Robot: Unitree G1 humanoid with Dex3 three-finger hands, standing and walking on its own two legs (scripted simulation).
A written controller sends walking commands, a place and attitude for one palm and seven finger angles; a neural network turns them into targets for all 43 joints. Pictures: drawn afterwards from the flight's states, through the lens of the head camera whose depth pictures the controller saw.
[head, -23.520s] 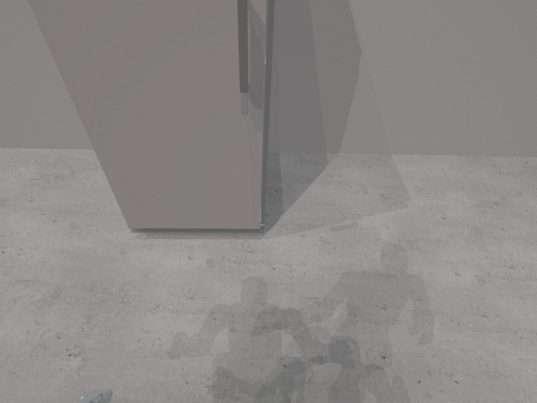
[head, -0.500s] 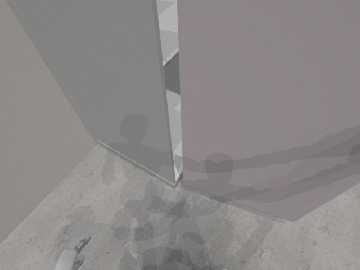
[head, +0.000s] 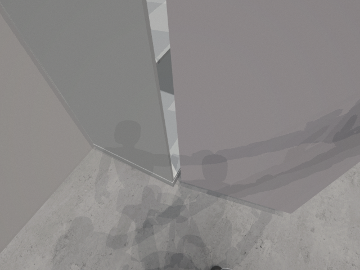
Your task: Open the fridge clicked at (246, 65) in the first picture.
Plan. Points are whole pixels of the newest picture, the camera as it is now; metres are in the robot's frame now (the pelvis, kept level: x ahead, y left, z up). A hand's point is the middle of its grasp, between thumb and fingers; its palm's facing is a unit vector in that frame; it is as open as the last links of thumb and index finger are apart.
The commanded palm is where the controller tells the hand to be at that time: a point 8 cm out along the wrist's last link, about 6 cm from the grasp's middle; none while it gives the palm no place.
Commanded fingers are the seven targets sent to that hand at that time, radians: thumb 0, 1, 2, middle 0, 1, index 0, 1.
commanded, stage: loosen the grip on the handle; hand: right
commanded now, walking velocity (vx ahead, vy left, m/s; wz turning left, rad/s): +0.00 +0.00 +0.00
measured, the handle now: out of the picture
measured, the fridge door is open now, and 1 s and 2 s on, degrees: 80 77 77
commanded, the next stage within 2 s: slip the hand off the handle in 0.36 s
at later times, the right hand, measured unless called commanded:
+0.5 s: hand out of the picture +0.44 -0.40 +0.11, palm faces +0.55 +0.81 -0.22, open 14.3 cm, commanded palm +0.39 -0.43 +0.12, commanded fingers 0.00 0.55 -0.20 0.25 1.15 0.25 1.15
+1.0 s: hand out of the picture +0.42 -0.45 +0.11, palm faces +0.58 +0.77 -0.25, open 14.7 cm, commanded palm +0.38 -0.47 +0.12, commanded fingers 0.00 0.55 -0.20 0.25 1.15 0.25 1.15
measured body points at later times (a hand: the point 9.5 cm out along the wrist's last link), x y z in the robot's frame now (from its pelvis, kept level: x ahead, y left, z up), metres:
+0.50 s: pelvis +0.03 -0.01 -0.01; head +0.09 -0.03 +0.44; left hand +0.08 +0.27 -0.12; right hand +0.41 -0.44 +0.12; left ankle -0.01 +0.11 -0.73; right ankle +0.07 -0.11 -0.73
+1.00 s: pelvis +0.04 -0.02 -0.01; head +0.11 -0.04 +0.43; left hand +0.10 +0.26 -0.12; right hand +0.38 -0.49 +0.13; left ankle -0.01 +0.11 -0.73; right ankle +0.07 -0.11 -0.73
